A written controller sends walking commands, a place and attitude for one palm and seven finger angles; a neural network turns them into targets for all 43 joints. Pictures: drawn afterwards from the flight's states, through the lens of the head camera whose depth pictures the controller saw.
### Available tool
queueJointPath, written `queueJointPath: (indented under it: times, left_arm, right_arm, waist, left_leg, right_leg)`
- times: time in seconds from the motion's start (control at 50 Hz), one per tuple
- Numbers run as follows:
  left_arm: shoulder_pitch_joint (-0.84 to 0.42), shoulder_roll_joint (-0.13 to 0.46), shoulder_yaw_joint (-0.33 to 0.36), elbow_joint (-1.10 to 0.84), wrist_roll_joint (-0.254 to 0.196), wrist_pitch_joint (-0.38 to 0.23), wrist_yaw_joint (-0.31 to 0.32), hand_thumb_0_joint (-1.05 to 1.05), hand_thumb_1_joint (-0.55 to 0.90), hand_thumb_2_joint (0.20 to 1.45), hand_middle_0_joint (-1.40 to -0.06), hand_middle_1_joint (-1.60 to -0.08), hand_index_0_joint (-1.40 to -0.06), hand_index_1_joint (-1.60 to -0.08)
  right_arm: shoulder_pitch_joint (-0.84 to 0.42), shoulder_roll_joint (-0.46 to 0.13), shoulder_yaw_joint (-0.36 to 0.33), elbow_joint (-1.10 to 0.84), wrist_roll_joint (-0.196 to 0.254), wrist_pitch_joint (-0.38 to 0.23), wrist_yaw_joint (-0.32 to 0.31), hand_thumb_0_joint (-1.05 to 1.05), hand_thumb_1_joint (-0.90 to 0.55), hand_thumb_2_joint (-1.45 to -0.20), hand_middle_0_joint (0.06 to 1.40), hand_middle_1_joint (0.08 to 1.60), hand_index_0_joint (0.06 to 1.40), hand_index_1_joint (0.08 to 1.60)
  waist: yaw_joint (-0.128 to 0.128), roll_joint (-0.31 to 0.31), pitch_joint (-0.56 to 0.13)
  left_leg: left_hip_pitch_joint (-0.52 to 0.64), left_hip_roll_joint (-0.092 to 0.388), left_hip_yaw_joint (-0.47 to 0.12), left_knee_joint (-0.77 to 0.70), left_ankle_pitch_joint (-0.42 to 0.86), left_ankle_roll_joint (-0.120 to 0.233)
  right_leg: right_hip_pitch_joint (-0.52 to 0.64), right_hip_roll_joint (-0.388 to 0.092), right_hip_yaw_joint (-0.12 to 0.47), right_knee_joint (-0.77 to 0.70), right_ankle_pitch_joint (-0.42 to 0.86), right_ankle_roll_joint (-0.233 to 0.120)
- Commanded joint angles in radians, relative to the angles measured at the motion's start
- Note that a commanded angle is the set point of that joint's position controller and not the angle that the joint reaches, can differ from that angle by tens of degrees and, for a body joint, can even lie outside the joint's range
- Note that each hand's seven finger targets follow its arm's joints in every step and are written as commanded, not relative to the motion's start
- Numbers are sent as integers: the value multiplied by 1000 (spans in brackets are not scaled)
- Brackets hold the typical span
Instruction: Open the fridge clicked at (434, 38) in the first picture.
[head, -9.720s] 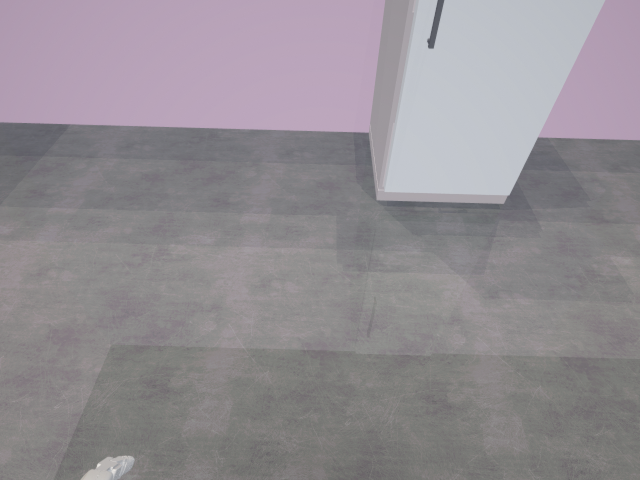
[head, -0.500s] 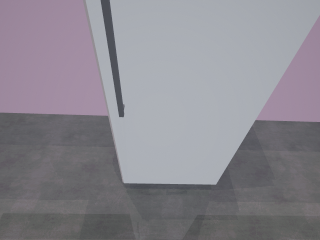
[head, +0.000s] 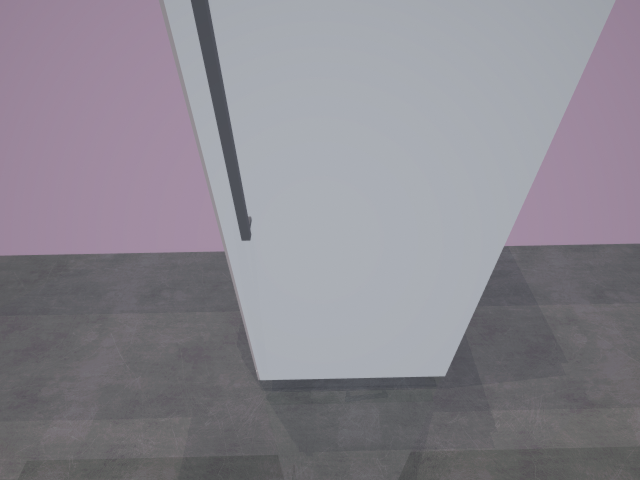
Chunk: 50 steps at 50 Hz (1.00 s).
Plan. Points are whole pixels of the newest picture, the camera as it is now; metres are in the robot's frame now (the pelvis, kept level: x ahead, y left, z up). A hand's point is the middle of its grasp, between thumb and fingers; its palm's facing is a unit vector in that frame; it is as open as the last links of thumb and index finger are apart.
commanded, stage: look again from close up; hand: left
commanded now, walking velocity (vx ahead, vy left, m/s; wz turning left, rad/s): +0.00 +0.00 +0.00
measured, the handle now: (227, 127) +0.55 +0.17 +0.20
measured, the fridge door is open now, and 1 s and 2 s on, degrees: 0 0 0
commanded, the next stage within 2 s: none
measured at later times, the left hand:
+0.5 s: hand out of the picture -0.05 +0.14 -0.18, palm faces +0.05 -0.99 -0.16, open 7.4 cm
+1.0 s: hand out of the picture -0.07 +0.14 -0.18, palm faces +0.09 -0.98 -0.15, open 7.4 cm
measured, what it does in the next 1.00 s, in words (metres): stands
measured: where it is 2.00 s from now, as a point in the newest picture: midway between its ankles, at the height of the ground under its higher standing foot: outside the picture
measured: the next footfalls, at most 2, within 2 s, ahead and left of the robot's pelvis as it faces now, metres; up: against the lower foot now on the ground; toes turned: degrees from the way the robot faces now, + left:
none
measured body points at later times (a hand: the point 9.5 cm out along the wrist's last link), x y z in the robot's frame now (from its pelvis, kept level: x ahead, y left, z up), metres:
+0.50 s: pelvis -0.04 -0.02 +0.00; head -0.05 -0.02 +0.45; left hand -0.06 +0.19 -0.16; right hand -0.07 -0.24 -0.16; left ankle +0.01 +0.10 -0.73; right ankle +0.03 -0.15 -0.73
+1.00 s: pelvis -0.04 -0.01 +0.00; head -0.04 -0.01 +0.45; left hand -0.07 +0.19 -0.16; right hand -0.04 -0.22 -0.16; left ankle +0.01 +0.10 -0.73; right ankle +0.03 -0.14 -0.73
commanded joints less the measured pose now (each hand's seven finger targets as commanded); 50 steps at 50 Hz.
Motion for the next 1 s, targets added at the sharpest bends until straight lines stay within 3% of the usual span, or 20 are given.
queueJointPath:
  times: [0.0,0.08,0.26,0.36,0.42,0.52,0.58,0.72,0.8,0.94,0.98]
  left_arm:
    - [66,105,23,-64,1,-7,4,0,900,900,-200,-300,-200,-300]
    - [78,110,31,-85,1,-9,2,0,900,900,-200,-300,-200,-300]
    - [93,117,39,-101,-2,-13,-2,0,900,900,-200,-300,-200,-300]
    - [93,112,41,-97,-3,-10,-2,0,900,900,-200,-300,-200,-300]
    - [101,105,44,-91,-3,-5,-3,0,900,900,-200,-300,-200,-300]
    - [118,86,47,-81,-3,-5,-3,0,900,900,-200,-300,-200,-300]
    - [119,73,48,-81,-2,-2,-3,0,900,900,-200,-300,-200,-300]
    - [141,46,49,-76,0,-4,-4,0,900,900,-200,-300,-200,-300]
    - [144,38,48,-75,3,-6,-3,0,900,900,-200,-300,-200,-300]
    - [147,44,52,-77,5,-7,-3,0,900,900,-200,-300,-200,-300]
    - [141,44,50,-81,3,-9,-2,0,900,900,-200,-300,-200,-300]
  right_arm:
    - [32,-98,-23,-71,-1,-8,8,0,-900,-900,200,300,200,300]
    - [49,-96,-23,-77,-3,-7,9,0,-900,-900,200,300,200,300]
    - [86,-78,-20,-58,-4,-1,10,0,-900,-900,200,300,200,300]
    - [114,-61,-19,-37,-2,3,10,0,-900,-900,200,300,200,300]
    - [127,-55,-19,-28,-3,5,9,0,-900,-900,200,300,200,300]
    - [141,-44,-21,-16,-4,5,6,0,-900,-900,200,300,200,300]
    - [143,-45,-22,-13,-4,1,4,0,-900,-900,200,300,200,300]
    - [122,-45,-28,-17,-4,-3,1,0,-900,-900,200,300,200,300]
    - [107,-45,-30,-22,-3,-3,1,0,-900,-900,200,300,200,300]
    - [105,-39,-34,-29,-5,6,4,0,-900,-900,200,300,200,300]
    - [111,-37,-30,-25,-4,1,4,0,-900,-900,200,300,200,300]
  waist:
    - [6,-38,176]
    - [2,-66,131]
    - [-6,-69,93]
    - [-9,-77,107]
    - [-4,-45,123]
    - [3,-43,111]
    - [6,1,115]
    - [16,23,93]
    - [16,-1,102]
    - [5,-62,113]
    - [-1,-42,96]
  left_leg:
    - [-220,92,-140,-227,-176,-5]
    - [-178,84,-124,-206,-147,-3]
    - [-132,71,-90,-158,-103,-11]
    - [-139,69,-86,-143,-113,-15]
    - [-177,68,-96,-152,-151,-15]
    - [-210,71,-107,-157,-159,-13]
    - [-240,89,-136,-198,-198,-10]
    - [-265,104,-167,-231,-227,-3]
    - [-261,105,-171,-234,-225,-2]
    - [-223,79,-144,-184,-201,-2]
    - [-199,84,-149,-186,-166,-3]
  right_leg:
    - [-50,-13,72,-122,-122,-62]
    - [-62,-22,89,-153,-156,-63]
    - [-99,-39,120,-219,-243,-70]
    - [-124,-45,123,-240,-290,-71]
    - [-124,-38,119,-234,-304,-69]
    - [-91,-29,112,-217,-277,-69]
    - [-68,-14,86,-185,-230,-63]
    - [-21,1,73,-145,-153,-61]
    - [-25,3,78,-145,-135,-60]
    - [-98,-10,116,-189,-231,-61]
    - [-96,-9,113,-181,-196,-63]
